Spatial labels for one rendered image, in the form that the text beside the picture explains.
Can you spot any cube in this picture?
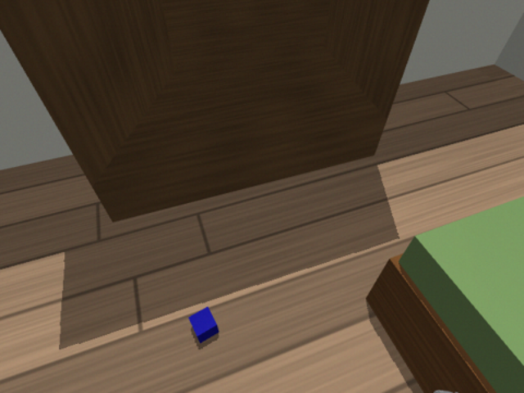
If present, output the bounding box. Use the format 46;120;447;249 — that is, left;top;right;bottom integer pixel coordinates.
188;307;219;344

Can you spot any bed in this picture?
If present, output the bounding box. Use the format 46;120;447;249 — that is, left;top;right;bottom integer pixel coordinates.
366;196;524;393

